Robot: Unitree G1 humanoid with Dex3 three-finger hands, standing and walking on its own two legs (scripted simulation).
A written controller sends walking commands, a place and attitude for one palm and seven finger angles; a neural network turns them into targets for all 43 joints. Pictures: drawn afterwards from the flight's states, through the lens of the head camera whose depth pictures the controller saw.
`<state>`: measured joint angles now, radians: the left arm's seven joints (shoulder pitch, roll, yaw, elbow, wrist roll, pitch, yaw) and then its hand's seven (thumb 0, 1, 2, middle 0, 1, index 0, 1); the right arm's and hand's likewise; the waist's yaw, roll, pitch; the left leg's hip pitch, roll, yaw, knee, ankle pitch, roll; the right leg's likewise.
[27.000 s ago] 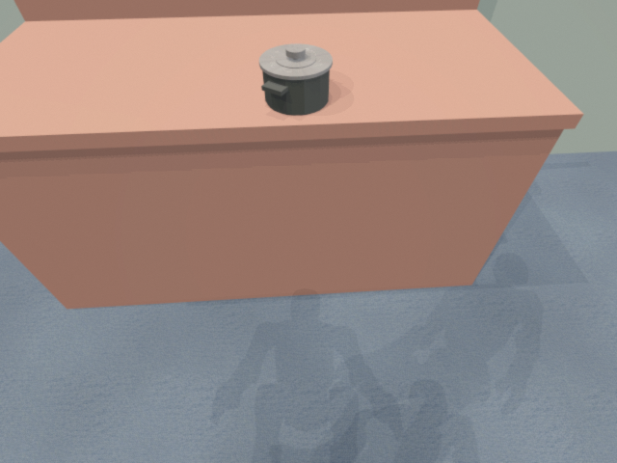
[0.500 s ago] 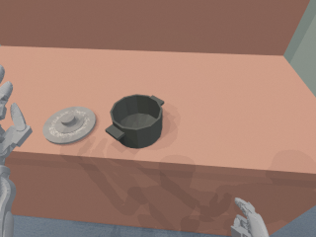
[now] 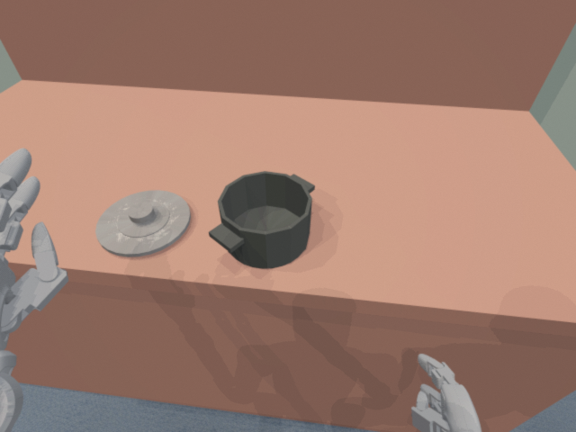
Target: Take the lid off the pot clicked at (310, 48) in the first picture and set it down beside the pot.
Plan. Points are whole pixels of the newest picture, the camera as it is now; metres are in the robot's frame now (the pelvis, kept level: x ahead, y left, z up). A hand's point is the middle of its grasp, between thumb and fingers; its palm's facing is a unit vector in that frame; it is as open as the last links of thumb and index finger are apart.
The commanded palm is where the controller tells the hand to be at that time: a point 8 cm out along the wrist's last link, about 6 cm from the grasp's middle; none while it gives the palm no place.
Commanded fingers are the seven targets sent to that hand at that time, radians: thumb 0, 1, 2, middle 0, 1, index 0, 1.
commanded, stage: step back with the hand held close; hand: left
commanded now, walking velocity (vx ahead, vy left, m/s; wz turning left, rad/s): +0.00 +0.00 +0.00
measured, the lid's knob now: (141, 212) +0.45 +0.33 +0.03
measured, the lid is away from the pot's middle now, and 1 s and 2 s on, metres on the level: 0.23 0.23 0.23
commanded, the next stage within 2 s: stop stepping back and stand still in 1.52 s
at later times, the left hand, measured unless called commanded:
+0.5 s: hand (75, 289) +0.19 +0.24 +0.19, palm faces +0.26 -0.83 -0.50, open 7.5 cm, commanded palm +0.12 +0.29 +0.22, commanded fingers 0.00 0.90 0.90 -0.20 -0.30 -0.20 -0.30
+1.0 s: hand out of the picture +0.12 +0.27 +0.21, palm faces +0.37 -0.83 -0.41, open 7.5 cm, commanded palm +0.06 +0.32 +0.22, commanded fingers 0.00 0.90 0.90 -0.20 -0.30 -0.20 -0.30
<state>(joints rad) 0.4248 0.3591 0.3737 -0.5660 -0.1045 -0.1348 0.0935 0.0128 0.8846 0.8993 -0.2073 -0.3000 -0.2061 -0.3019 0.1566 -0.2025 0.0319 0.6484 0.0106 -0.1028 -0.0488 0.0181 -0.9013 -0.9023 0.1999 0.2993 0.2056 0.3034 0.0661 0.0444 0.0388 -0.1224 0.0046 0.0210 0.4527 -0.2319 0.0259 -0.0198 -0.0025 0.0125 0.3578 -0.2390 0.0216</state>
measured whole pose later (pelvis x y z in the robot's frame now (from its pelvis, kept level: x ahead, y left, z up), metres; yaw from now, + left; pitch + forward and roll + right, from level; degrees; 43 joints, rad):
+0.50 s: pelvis -0.02 +0.02 -0.01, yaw -3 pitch +0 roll -1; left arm 0.61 0.48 0.48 -0.76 -0.09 -0.20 0.09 0.01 0.88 0.90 -0.21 -0.30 -0.21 -0.30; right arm 0.19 -0.20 -0.01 0.53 0.02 -0.04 -0.03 0.02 -0.90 -0.90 0.20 0.30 0.20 0.30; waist 0.00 -0.05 0.07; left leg -0.33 0.00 0.08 0.58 -0.25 0.06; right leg -0.27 -0.02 0.01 0.56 -0.31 0.02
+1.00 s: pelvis -0.09 +0.04 -0.01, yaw -2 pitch +1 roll -5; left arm 0.54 0.44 0.49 -0.76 -0.07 -0.25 0.15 0.01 0.88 0.90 -0.21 -0.30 -0.21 -0.30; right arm 0.22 -0.17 0.00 0.56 0.00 -0.11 -0.03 0.02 -0.90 -0.90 0.20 0.30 0.21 0.30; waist -0.01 0.00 0.03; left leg -0.45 0.03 0.04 0.57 -0.14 0.09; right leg -0.27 0.04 -0.01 0.63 -0.42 0.01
